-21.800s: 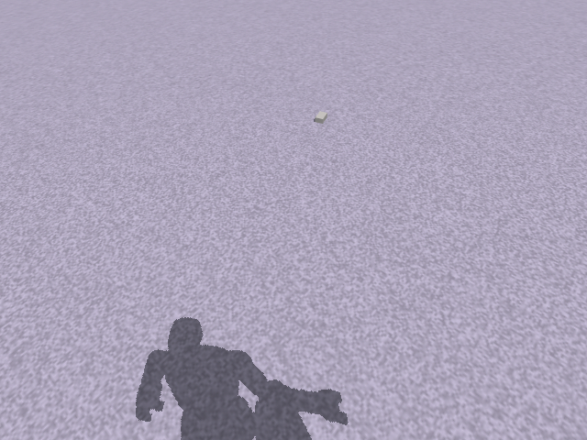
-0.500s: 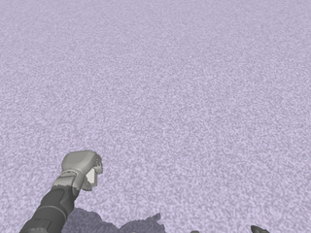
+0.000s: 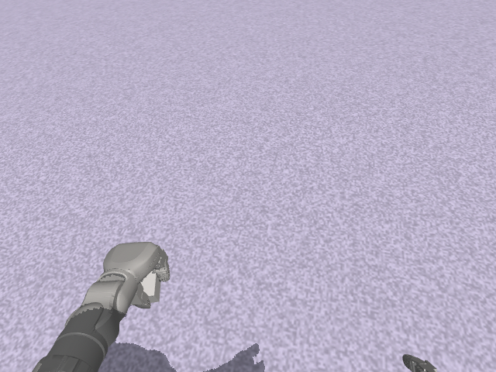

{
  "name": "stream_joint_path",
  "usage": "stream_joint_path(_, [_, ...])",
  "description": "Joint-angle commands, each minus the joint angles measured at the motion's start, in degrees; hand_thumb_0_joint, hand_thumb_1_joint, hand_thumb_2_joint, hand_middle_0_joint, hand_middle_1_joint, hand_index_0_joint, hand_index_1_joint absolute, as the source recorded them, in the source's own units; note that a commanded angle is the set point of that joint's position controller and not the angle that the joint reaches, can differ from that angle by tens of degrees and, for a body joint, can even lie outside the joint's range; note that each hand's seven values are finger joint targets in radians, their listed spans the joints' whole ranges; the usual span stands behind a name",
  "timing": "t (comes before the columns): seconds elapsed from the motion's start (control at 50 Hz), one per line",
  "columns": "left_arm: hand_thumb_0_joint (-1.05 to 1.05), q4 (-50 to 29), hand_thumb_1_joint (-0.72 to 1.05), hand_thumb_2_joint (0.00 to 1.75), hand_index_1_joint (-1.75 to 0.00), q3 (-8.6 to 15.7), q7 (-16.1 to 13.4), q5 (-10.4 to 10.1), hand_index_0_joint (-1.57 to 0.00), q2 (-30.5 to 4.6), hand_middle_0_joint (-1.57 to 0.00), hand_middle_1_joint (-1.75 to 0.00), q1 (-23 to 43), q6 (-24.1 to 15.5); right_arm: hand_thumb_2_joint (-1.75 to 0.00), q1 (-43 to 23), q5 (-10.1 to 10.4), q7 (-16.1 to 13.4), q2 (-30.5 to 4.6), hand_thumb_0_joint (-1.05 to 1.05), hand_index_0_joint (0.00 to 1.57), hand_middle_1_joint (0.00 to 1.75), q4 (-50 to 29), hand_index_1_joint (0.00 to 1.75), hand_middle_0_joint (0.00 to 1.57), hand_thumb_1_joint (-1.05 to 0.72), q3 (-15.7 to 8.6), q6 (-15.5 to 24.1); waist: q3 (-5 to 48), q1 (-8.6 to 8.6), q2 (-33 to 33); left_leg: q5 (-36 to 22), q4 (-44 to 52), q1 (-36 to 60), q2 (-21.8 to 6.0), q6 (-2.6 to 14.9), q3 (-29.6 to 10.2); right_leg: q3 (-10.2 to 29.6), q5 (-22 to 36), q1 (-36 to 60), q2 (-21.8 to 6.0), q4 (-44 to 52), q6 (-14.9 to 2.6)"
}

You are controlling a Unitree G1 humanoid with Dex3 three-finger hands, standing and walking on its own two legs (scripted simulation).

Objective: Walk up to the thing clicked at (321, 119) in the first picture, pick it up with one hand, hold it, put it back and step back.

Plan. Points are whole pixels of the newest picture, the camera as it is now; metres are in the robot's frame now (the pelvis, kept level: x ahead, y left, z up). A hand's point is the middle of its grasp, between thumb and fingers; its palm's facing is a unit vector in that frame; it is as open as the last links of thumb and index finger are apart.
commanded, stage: hold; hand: left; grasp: from above
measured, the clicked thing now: (145, 280) +0.33 +0.23 -0.09
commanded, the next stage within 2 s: crouch in 1.38 s
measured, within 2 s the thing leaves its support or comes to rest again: neither
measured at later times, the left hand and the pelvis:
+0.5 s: hand (143, 292) +0.28 +0.20 -0.03, palm faces -0.45 -0.04 -0.89, open 6.9 cm; pelvis -0.01 -0.01 +0.01, yaw +0 degrees
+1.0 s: hand (143, 299) +0.26 +0.20 -0.02, palm faces -0.46 -0.04 -0.89, open 6.9 cm; pelvis -0.02 -0.02 +0.01, yaw +0 degrees
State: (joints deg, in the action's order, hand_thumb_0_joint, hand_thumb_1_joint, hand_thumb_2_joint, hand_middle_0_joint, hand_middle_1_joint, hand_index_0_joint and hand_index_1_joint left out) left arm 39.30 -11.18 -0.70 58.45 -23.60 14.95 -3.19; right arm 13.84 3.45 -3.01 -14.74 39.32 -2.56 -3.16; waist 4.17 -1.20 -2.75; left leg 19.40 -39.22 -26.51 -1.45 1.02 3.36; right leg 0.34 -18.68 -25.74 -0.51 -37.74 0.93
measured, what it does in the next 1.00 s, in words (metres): stands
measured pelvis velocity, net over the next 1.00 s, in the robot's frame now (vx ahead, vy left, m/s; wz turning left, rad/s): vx -0.02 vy -0.02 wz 0.00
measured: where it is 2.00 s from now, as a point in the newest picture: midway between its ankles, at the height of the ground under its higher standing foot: outside the picture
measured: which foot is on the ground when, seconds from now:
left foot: down 0.00-1.00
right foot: down 0.00-1.00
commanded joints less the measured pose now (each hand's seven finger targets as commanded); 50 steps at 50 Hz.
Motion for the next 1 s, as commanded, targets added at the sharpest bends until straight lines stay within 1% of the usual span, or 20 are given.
stream_joint_path(0.0, [0.0, -11.3, 0.75, 0.41, -0.39, 5.4, -1.6, -0.5, -1.09, -11.9, -1.02, -0.46, 16.9, 0.2, -0.9, -1.7, 0.1, -0.7, -8.1, 0.0, 0.2, 0.3, -6.7, 0.3, 0.2, -0.9, -2.9, 1.8, 15.1, 0.11, 0.9, -21.0, 5.0, 11.1, 1.6, -0.51, -2.2, -0.4, 17.2, 5.4, 3.0, 4.2, -1.86])
stream_joint_path(0.08, [0.0, -11.7, 0.74, 0.38, -0.38, 5.0, -1.2, -1.2, -1.08, -11.3, -1.01, -0.46, 16.1, 0.4, -0.9, -2.2, 0.2, -0.8, -8.0, 0.0, 0.2, 0.3, -7.3, 0.3, 0.2, -0.9, -2.8, 1.4, 14.0, -0.03, 2.2, -18.6, 6.2, 11.2, 1.9, -0.18, -1.8, -0.1, 16.2, 6.6, 2.7, 5.7, -1.61])
stream_joint_path(0.1, [0.0, -11.9, 0.73, 0.37, -0.38, 5.2, -1.1, -1.2, -1.07, -11.6, -0.99, -0.46, 16.2, 0.5, -0.9, -2.4, 0.2, -0.9, -7.9, 0.0, 0.2, 0.3, -7.4, 0.3, 0.2, -0.9, -2.6, 1.3, 13.3, 0.48, 2.4, -17.7, 6.6, 10.9, 1.9, -0.12, -1.8, -0.1, 15.5, 6.5, 2.6, 6.0, -1.52])
stream_joint_path(0.22, [0.0, -13.4, 0.73, 0.38, -0.38, 5.3, 0.0, -1.3, -1.08, -11.9, -1.01, -0.46, 15.3, -0.2, -0.9, -3.9, 0.4, -1.2, -7.8, 0.0, 0.2, 0.3, -8.3, 0.3, 0.2, -0.9, -2.3, 1.0, 11.9, 0.7, 1.8, -14.8, 8.4, 11.9, 2.0, -0.03, -1.6, 0.1, 12.7, 6.5, 2.4, 7.5, -1.65])
stream_joint_path(0.3, [0.0, -14.3, 0.72, 0.38, -0.39, 5.3, 0.2, -1.4, -1.07, -11.7, -1.0, -0.47, 15.5, -0.3, -0.9, -4.3, 0.3, -1.4, -7.7, 0.0, 0.2, 0.3, -8.1, 0.3, 0.2, -0.9, -2.2, 0.9, 12.8, 0.52, 2.1, -16.1, 8.7, 13.2, 2.0, 0.02, -1.6, 0.2, 13.8, 7.4, 2.4, 7.9, -1.56])
stream_joint_path(0.32, [0.0, -15.0, 0.73, 0.38, -0.39, 6.0, 0.0, -1.5, -1.08, -12.5, -1.01, -0.47, 15.7, -0.5, -0.9, -4.6, 0.4, -1.5, -7.8, 0.0, 0.2, 0.3, -8.3, 0.3, 0.2, -0.9, -2.3, 0.9, 12.8, 1.15, 2.1, -15.8, 9.0, 13.4, 2.1, 0.0, -1.5, 0.2, 13.6, 7.8, 2.3, 8.1, -1.52])
stream_joint_path(0.34, [0.0, -13.8, 0.73, 0.39, -0.39, 5.6, 0.1, -1.6, -1.09, -12.0, -1.02, -0.46, 15.0, -0.4, -0.9, -4.8, 0.4, -1.5, -7.6, 0.0, 0.2, 0.3, -8.3, 0.3, 0.2, -0.9, -2.1, 0.9, 12.1, 0.34, 2.7, -15.1, 9.0, 13.4, 2.1, 0.25, -1.3, 0.3, 13.3, 7.6, 2.2, 8.6, -1.34])
stream_joint_path(0.44, [0.0, -14.7, 0.74, 0.37, -0.39, 5.6, 0.1, -1.5, -1.09, -12.0, -1.0, -0.48, 15.7, -0.4, -0.9, -5.7, 0.3, -1.6, -7.4, 0.0, 0.2, 0.3, -8.5, 0.3, 0.2, -0.9, -1.7, 0.8, 11.3, 0.79, 2.6, -12.8, 10.2, 13.8, 2.2, 0.31, -1.2, 0.6, 11.2, 7.9, 2.0, 9.8, -1.26])
stream_joint_path(0.46, [0.0, -14.4, 0.74, 0.36, -0.38, 6.1, 0.0, -1.7, -1.09, -12.5, -1.0, -0.47, 14.9, -0.5, -0.9, -6.0, 0.4, -1.7, -7.4, 0.0, 0.2, 0.3, -8.6, 0.3, 0.2, -0.9, -1.7, 0.7, 10.7, 1.09, 2.1, -12.6, 10.5, 13.5, 2.4, 0.27, -1.0, 0.7, 10.8, 8.0, 1.9, 10.1, -1.24])
stream_joint_path(0.52, [0.0, -14.6, 0.73, 0.37, -0.38, 5.5, 0.6, -1.9, -1.08, -11.7, -1.0, -0.47, 14.0, -0.6, -0.9, -7.0, 0.5, -1.7, -7.3, 0.0, 0.2, 0.3, -9.1, 0.3, 0.2, -0.9, -1.7, 0.7, 10.1, 1.27, 3.0, -12.2, 11.1, 13.9, 2.3, 0.26, -1.1, 0.6, 10.2, 8.4, 1.9, 10.6, -1.27])
stream_joint_path(0.64, [0.0, -16.0, 0.73, 0.34, -0.39, 5.6, 0.7, -2.1, -1.08, -11.9, -0.99, -0.48, 14.2, -0.3, -0.9, -7.6, 0.7, -1.9, -7.1, 0.0, 0.2, 0.3, -9.0, 0.3, 0.2, -0.9, -1.3, 0.7, 10.2, 1.2, 3.0, -12.5, 12.1, 15.0, 2.2, 0.28, -1.0, 0.7, 10.4, 9.3, 1.9, 11.4, -1.25])
stream_joint_path(0.68, [0.0, -16.2, 0.74, 0.33, -0.37, 5.7, 0.8, -2.0, -1.09, -12.0, -1.0, -0.46, 13.9, -0.3, -0.9, -7.9, 0.7, -1.9, -7.2, 0.0, 0.2, 0.3, -9.2, 0.3, 0.2, -0.9, -1.4, 0.6, 9.8, 1.29, 1.8, -12.0, 12.6, 15.5, 2.1, 0.16, -0.9, 0.6, 9.7, 9.4, 2.0, 11.7, -1.45])
stream_joint_path(0.76, [0.0, -16.5, 0.73, 0.32, -0.39, 6.2, 1.1, -2.3, -1.08, -12.7, -0.98, -0.48, 14.4, -0.2, -0.9, -8.6, 0.7, -2.0, -7.0, 0.0, 0.2, 0.3, -9.4, 0.3, 0.2, -0.9, -1.1, 0.6, 8.3, 1.22, 3.1, -10.3, 13.1, 15.1, 2.3, 0.4, -0.9, 0.9, 8.1, 9.0, 1.7, 13.0, -1.19])
stream_joint_path(0.8, [0.0, -16.0, 0.74, 0.3, -0.38, 5.3, 1.5, -2.3, -1.08, -11.5, -0.98, -0.48, 12.6, -0.2, -0.9, -8.9, 0.8, -2.0, -6.8, 0.0, 0.2, 0.3, -9.4, 0.3, 0.2, -0.9, -1.1, 0.6, 7.9, 1.55, 3.5, -10.0, 13.4, 15.2, 2.5, 0.45, -0.8, 1.0, 7.8, 9.5, 1.5, 13.3, -1.15])
stream_joint_path(0.84, [0.0, -17.4, 0.76, 0.33, -0.39, 5.1, 1.7, -2.8, -1.09, -11.6, -0.99, -0.49, 13.9, -0.4, -0.9, -9.1, 0.8, -2.0, -6.9, 0.0, 0.2, 0.3, -9.5, 0.3, 0.2, -0.9, -1.0, 0.6, 8.7, 1.23, 3.5, -10.3, 13.6, 15.8, 2.3, 0.46, -0.9, 0.9, 8.1, 9.8, 1.7, 13.3, -1.13])
stream_joint_path(0.86, [0.0, -16.2, 0.76, 0.33, -0.39, 4.5, 1.9, -2.4, -1.09, -10.7, -0.99, -0.49, 12.4, -0.3, -0.9, -9.2, 0.8, -2.0, -6.6, 0.0, 0.2, 0.3, -9.6, 0.3, 0.2, -0.9, -0.9, 0.6, 8.3, 1.13, 3.8, -11.0, 13.5, 15.7, 2.5, 0.52, -0.8, 1.0, 9.0, 9.9, 1.5, 13.2, -1.02])
stream_joint_path(0.88, [0.0, -17.2, 0.75, 0.33, -0.4, 5.2, 1.8, -2.7, -1.09, -11.5, -0.99, -0.5, 12.9, -0.5, -0.9, -8.7, 0.8, -2.0, -6.9, 0.0, 0.2, 0.3, -9.4, 0.3, 0.2, -0.9, -1.0, 0.5, 9.2, 1.25, 3.0, -11.6, 13.5, 16.3, 2.4, 0.48, -0.7, 1.0, 9.6, 9.9, 1.6, 13.2, -1.13])
stream_joint_path(0.94, [0.0, -17.0, 0.75, 0.32, -0.4, 5.2, 1.5, -2.2, -1.09, -11.6, -0.99, -0.5, 12.9, -0.8, -0.9, -8.8, 0.9, -2.1, -6.8, 0.0, 0.2, 0.3, -9.3, 0.3, 0.2, -0.9, -1.0, 0.5, 9.3, 1.18, 2.5, -12.4, 13.8, 16.6, 2.3, 0.25, -0.8, 0.7, 10.1, 10.2, 1.8, 12.8, -1.41])
stream_joint_path(0.96, [0.0, -17.5, 0.77, 0.32, -0.4, 6.3, 1.2, -2.3, -1.1, -12.7, -0.99, -0.51, 13.4, -0.9, -0.9, -8.7, 0.9, -2.1, -6.8, 0.0, 0.2, 0.3, -9.4, 0.3, 0.2, -0.9, -1.0, 0.4, 9.6, 1.76, 2.0, -12.3, 13.9, 16.4, 2.2, 0.09, -0.9, 0.5, 9.8, 10.4, 1.9, 12.8, -1.55])
stream_joint_path(0.98, [0.0, -16.4, 0.77, 0.33, -0.41, 6.4, 1.0, -2.1, -1.1, -12.8, -1.0, -0.51, 12.9, -1.0, -0.9, -8.9, 0.8, -2.1, -6.8, 0.0, 0.2, 0.3, -9.4, 0.3, 0.2, -0.9, -0.9, 0.3, 9.0, 1.55, 1.7, -11.9, 14.1, 16.2, 2.2, 0.12, -0.9, 0.5, 9.3, 10.3, 2.0, 12.9, -1.66])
